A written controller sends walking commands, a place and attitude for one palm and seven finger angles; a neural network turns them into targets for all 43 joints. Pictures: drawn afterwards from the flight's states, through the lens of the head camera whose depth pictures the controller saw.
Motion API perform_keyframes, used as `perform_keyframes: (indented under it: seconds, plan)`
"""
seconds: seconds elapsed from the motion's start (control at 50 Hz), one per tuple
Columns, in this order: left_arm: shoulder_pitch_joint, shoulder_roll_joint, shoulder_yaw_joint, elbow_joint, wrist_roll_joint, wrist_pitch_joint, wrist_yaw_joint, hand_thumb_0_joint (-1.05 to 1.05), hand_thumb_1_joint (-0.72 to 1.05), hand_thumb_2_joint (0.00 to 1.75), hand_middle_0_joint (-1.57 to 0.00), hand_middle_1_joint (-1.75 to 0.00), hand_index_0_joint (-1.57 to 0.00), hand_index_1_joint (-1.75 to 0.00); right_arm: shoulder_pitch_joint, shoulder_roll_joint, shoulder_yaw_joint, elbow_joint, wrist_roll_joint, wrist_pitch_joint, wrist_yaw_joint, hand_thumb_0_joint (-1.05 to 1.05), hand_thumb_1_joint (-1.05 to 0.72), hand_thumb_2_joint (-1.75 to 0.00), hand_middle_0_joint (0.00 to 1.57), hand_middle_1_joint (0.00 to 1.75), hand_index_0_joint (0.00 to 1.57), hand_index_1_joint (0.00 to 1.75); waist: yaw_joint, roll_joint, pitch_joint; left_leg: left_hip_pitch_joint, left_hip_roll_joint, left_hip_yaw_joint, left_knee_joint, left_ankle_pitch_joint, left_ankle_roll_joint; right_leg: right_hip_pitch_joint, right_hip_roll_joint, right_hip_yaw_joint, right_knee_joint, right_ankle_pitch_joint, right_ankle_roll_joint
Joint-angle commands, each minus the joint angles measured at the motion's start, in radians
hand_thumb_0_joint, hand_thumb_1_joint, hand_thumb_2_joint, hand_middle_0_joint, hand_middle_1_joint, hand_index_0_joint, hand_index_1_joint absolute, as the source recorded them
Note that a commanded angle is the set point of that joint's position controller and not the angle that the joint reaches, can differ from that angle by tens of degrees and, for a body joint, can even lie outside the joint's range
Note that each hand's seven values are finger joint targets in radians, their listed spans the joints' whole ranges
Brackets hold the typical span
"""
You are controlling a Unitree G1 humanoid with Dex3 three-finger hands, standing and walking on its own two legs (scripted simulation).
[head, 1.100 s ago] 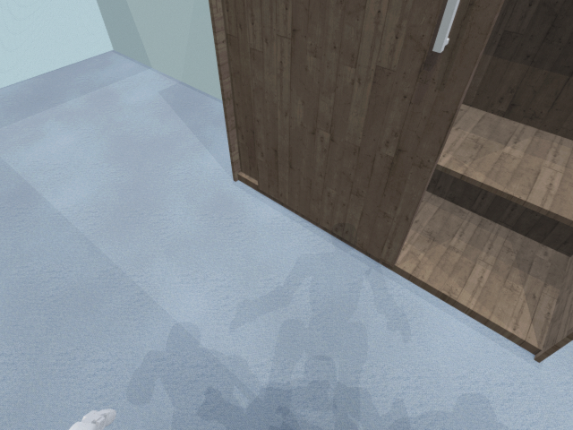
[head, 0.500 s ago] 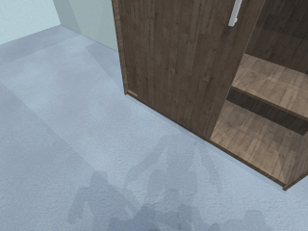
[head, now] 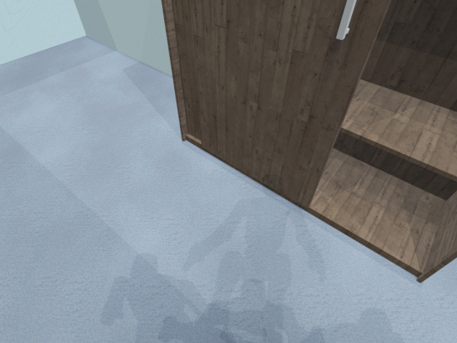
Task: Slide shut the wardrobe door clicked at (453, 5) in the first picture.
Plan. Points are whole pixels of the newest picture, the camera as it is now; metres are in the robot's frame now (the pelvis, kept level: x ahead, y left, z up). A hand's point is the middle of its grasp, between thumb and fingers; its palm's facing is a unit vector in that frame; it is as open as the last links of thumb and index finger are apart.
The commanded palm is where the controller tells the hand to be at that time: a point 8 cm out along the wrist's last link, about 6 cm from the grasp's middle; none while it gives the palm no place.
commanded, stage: look at it before walking up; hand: left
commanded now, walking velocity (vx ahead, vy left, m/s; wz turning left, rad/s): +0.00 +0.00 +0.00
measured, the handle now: out of the picture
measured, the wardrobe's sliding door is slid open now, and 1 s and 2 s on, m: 0.56 0.56 0.56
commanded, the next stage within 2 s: walk to a spot facing it in 0.34 s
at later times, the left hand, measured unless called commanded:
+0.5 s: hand out of the picture +0.08 +0.25 -0.16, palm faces -0.02 -0.94 -0.34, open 7.4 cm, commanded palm none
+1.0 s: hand out of the picture +0.09 +0.27 -0.19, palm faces +0.15 -0.98 -0.16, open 7.4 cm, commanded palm none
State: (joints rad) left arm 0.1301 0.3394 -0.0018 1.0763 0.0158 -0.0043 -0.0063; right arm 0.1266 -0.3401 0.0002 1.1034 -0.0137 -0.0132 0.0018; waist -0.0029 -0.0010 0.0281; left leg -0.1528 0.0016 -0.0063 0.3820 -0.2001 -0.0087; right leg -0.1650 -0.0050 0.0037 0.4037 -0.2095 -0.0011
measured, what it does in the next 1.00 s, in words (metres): walks ahead: left foot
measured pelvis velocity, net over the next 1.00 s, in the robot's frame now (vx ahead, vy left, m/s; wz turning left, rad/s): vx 0.13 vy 0.09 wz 0.14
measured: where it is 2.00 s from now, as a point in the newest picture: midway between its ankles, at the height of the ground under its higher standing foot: (195, 337)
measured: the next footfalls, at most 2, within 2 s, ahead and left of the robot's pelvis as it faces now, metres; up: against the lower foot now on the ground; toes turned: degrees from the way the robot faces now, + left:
left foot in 0.78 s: +0.11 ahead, +0.15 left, +0.00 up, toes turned +12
right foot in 1.30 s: +0.37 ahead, +0.02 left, +0.00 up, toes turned -6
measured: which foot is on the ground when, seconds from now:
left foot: down 0.00-0.58, up 0.60-0.76, down 0.78-1.00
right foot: down 0.00-0.80, up 0.82-1.00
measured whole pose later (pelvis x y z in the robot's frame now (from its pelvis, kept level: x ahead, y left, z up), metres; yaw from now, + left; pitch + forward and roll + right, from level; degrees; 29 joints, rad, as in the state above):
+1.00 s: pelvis +0.13 +0.09 +0.00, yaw +8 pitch +0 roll -1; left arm 0.30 0.21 0.05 1.08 0.03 0.00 -0.01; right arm 0.39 -0.12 0.00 1.10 -0.01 -0.07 -0.02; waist 0.00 -0.05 0.04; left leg -0.11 -0.05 0.10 0.38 -0.28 0.09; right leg -0.52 -0.09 -0.06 1.12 -0.28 0.02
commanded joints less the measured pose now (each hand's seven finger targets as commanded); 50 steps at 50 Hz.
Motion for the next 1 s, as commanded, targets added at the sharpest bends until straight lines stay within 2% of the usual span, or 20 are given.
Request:
perform_keyframes:
  seconds: [0.0, 0.42, 0.46, 0.48, 0.52, 0.56, 0.58, 0.6, 0.64, 0.68, 0.72, 0.74, 0.76, 0.78, 0.8, 0.82, 0.86, 0.88, 0.92, 0.98]
  plan:
    - [-0.043, 0.210, 0.040, -0.067, -0.004, -0.024, 0.018, 0.00, 0.90, 0.90, -0.20, -0.30, -0.20, -0.30, -0.047, -0.208, -0.040, -0.061, 0.005, -0.023, -0.014, 0.00, -0.90, -0.90, 0.20, 0.30, 0.20, 0.30, 0.002, 0.001, -0.054, 0.009, 0.115, -0.094, -0.068, 0.118, 0.033, 0.016, -0.113, 0.103, -0.074, 0.119, -0.032]
    - [-0.037, 0.211, 0.038, -0.059, -0.004, -0.025, 0.017, 0.00, 0.90, 0.90, -0.20, -0.30, -0.20, -0.30, -0.063, -0.208, -0.039, -0.057, 0.007, -0.022, -0.015, 0.00, -0.90, -0.90, 0.20, 0.30, 0.20, 0.30, 0.003, 0.005, -0.067, 0.044, 0.117, -0.093, -0.075, 0.161, 0.032, 0.039, -0.116, 0.098, -0.085, 0.165, -0.029]
    - [0.033, 0.099, 0.016, -0.030, -0.006, -0.007, 0.021, 0.00, 0.90, 0.90, -0.20, -0.30, -0.20, -0.30, -0.009, -0.089, -0.011, -0.037, 0.000, -0.004, -0.008, 0.00, -0.90, -0.90, 0.20, 0.30, 0.20, 0.30, 0.006, 0.001, -0.072, 0.018, 0.100, -0.079, -0.051, 0.050, 0.018, 0.043, -0.117, 0.084, -0.081, 0.009, -0.009]
    - [0.058, 0.099, 0.018, -0.029, -0.001, 0.000, 0.019, 0.00, 0.90, 0.90, -0.20, -0.30, -0.20, -0.30, 0.014, -0.077, -0.010, -0.037, -0.003, 0.004, -0.005, 0.00, -0.90, -0.90, 0.20, 0.30, 0.20, 0.30, 0.011, -0.021, -0.057, -0.020, 0.087, -0.075, -0.027, -0.042, 0.020, 0.040, -0.117, 0.091, -0.083, -0.114, -0.010]
    - [0.088, 0.125, 0.034, -0.035, 0.005, 0.010, 0.012, 0.00, 0.90, 0.90, -0.20, -0.30, -0.20, -0.30, 0.020, -0.074, -0.013, -0.050, -0.009, 0.013, -0.001, 0.00, -0.90, -0.90, 0.20, 0.30, 0.20, 0.30, 0.026, -0.068, 0.022, -0.158, 0.047, -0.066, 0.017, -0.230, 0.023, 0.028, -0.146, 0.146, -0.125, -0.334, -0.033]
    - [0.147, 0.165, 0.056, -0.044, 0.009, 0.010, 0.011, 0.00, 0.90, 0.90, -0.20, -0.30, -0.20, -0.30, 0.020, -0.059, -0.018, -0.079, -0.011, 0.017, 0.000, 0.00, -0.90, -0.90, 0.20, 0.30, 0.20, 0.30, 0.048, -0.180, 0.056, -0.284, 0.003, 0.007, 0.196, -0.264, 0.015, 0.051, -0.254, 0.272, -0.217, -0.489, -0.093]
    - [0.179, 0.177, 0.066, -0.050, 0.011, 0.006, 0.014, 0.00, 0.90, 0.90, -0.20, -0.30, -0.20, -0.30, 0.008, -0.063, -0.026, -0.101, -0.011, 0.017, 0.003, 0.00, -0.90, -0.90, 0.20, 0.30, 0.20, 0.30, 0.061, -0.207, 0.070, -0.344, 0.013, 0.021, 0.307, -0.288, 0.015, 0.069, -0.316, 0.323, -0.254, -0.508, -0.135]
    - [0.191, 0.172, 0.074, -0.055, 0.013, -0.007, 0.017, 0.00, 0.90, 0.90, -0.20, -0.30, -0.20, -0.30, -0.006, -0.062, -0.033, -0.116, -0.009, 0.011, 0.007, 0.00, -0.90, -0.90, 0.20, 0.30, 0.20, 0.30, 0.064, -0.189, 0.089, -0.396, 0.041, 0.010, 0.391, -0.292, 0.016, 0.083, -0.356, 0.352, -0.264, -0.459, -0.170]
    - [0.187, 0.157, 0.080, -0.066, 0.015, -0.028, 0.017, 0.00, 0.90, 0.90, -0.20, -0.30, -0.20, -0.30, 0.000, -0.041, -0.038, -0.136, -0.004, -0.002, 0.016, 0.00, -0.90, -0.90, 0.20, 0.30, 0.20, 0.30, 0.048, -0.136, 0.087, -0.418, 0.072, 0.009, 0.434, -0.273, 0.020, 0.111, -0.368, 0.282, -0.231, -0.284, -0.189]
    - [0.165, 0.138, 0.081, -0.075, 0.017, -0.035, 0.016, 0.00, 0.90, 0.90, -0.20, -0.30, -0.20, -0.30, 0.036, -0.005, -0.039, -0.136, 0.002, -0.009, 0.025, 0.00, -0.90, -0.90, 0.20, 0.30, 0.20, 0.30, 0.021, -0.115, 0.079, -0.331, 0.075, 0.048, 0.333, -0.253, 0.017, 0.074, -0.340, 0.149, -0.168, -0.152, -0.164]
    - [0.135, 0.116, 0.080, -0.080, 0.012, -0.031, 0.014, 0.00, 0.90, 0.90, -0.20, -0.30, -0.20, -0.30, 0.161, 0.024, -0.039, -0.106, 0.001, -0.014, 0.025, 0.00, -0.90, -0.90, 0.20, 0.30, 0.20, 0.30, -0.035, -0.107, 0.055, -0.091, 0.031, 0.114, 0.163, -0.109, 0.016, -0.064, -0.273, 0.015, -0.067, -0.149, -0.101]
    - [0.140, 0.090, 0.075, -0.080, 0.006, -0.024, 0.012, 0.00, 0.90, 0.90, -0.20, -0.30, -0.20, -0.30, 0.263, 0.004, -0.048, -0.072, 0.000, -0.017, 0.018, 0.00, -0.90, -0.90, 0.20, 0.30, 0.20, 0.30, -0.070, -0.014, 0.031, 0.076, 0.013, 0.103, 0.094, -0.083, 0.018, -0.170, -0.215, -0.054, 0.066, -0.182, -0.065]
    - [0.143, 0.022, 0.062, -0.098, -0.002, -0.017, 0.005, 0.00, 0.90, 0.90, -0.20, -0.30, -0.20, -0.30, 0.381, -0.071, -0.072, -0.041, -0.009, -0.023, 0.007, 0.00, -0.90, -0.90, 0.20, 0.30, 0.20, 0.30, -0.113, 0.224, 0.016, 0.177, 0.148, -0.165, -0.047, -0.277, 0.070, -0.328, -0.107, -0.139, 0.362, -0.225, -0.011]
    - [0.108, -0.035, 0.047, -0.146, -0.001, -0.017, 0.000, 0.00, 0.90, 0.90, -0.20, -0.30, -0.20, -0.30, 0.474, -0.143, -0.090, -0.030, -0.011, -0.028, -0.004, 0.00, -0.90, -0.90, 0.20, 0.30, 0.20, 0.30, -0.124, 0.404, 0.029, 0.187, 0.352, -0.513, -0.223, -0.376, 0.149, -0.509, -0.008, -0.142, 0.620, -0.412, 0.028]
    - [0.083, -0.023, 0.052, -0.157, 0.008, -0.022, 0.006, 0.00, 0.90, 0.90, -0.20, -0.30, -0.20, -0.30, 0.449, -0.135, -0.085, -0.035, -0.008, -0.021, -0.011, 0.00, -0.90, -0.90, 0.20, 0.30, 0.20, 0.30, -0.104, 0.262, 0.051, 0.144, 0.399, -0.559, -0.245, -0.389, 0.200, -0.544, -0.056, -0.034, 0.729, -0.378, 0.000]
    - [0.077, -0.018, 0.058, -0.133, 0.013, -0.024, 0.007, 0.00, 0.90, 0.90, -0.20, -0.30, -0.20, -0.30, 0.391, -0.073, -0.070, -0.045, -0.004, -0.025, -0.016, 0.00, -0.90, -0.90, 0.20, 0.30, 0.20, 0.30, -0.078, 0.148, 0.083, 0.074, 0.358, -0.500, -0.244, -0.361, 0.194, -0.538, -0.095, -0.005, 0.774, -0.272, -0.012]
    - [0.104, -0.047, 0.056, -0.092, 0.016, -0.029, -0.004, 0.00, 0.90, 0.90, -0.20, -0.30, -0.20, -0.30, 0.312, -0.002, -0.051, -0.066, -0.003, -0.047, -0.022, 0.00, -0.90, -0.90, 0.20, 0.30, 0.20, 0.30, -0.037, 0.042, 0.110, 0.009, 0.295, -0.347, -0.229, -0.140, 0.173, -0.489, -0.129, -0.002, 0.770, -0.133, 0.000]
    - [0.144, -0.062, 0.054, -0.071, 0.015, -0.027, -0.008, 0.00, 0.90, 0.90, -0.20, -0.30, -0.20, -0.30, 0.304, 0.023, -0.045, -0.056, 0.001, -0.060, -0.027, 0.00, -0.90, -0.90, 0.20, 0.30, 0.20, 0.30, -0.014, 0.037, 0.081, 0.040, 0.270, -0.266, -0.217, 0.029, 0.153, -0.469, -0.131, -0.013, 0.754, -0.082, 0.010]
    - [0.191, -0.091, 0.050, -0.047, 0.012, -0.020, -0.003, 0.00, 0.90, 0.90, -0.20, -0.30, -0.20, -0.30, 0.344, 0.051, -0.039, -0.031, 0.005, -0.075, -0.036, 0.00, -0.90, -0.90, 0.20, 0.30, 0.20, 0.30, -0.002, 0.055, 0.038, 0.106, 0.239, -0.147, -0.176, 0.334, 0.125, -0.455, -0.114, -0.029, 0.742, -0.042, 0.024]
    - [0.202, -0.108, 0.051, -0.035, 0.009, -0.008, 0.005, 0.00, 0.90, 0.90, -0.20, -0.30, -0.20, -0.30, 0.362, 0.076, -0.037, -0.007, 0.009, -0.077, -0.045, 0.00, -0.90, -0.90, 0.20, 0.30, 0.20, 0.30, 0.009, 0.064, 0.030, 0.171, 0.229, -0.054, -0.146, 0.573, 0.118, -0.486, -0.090, -0.045, 0.716, -0.025, 0.027]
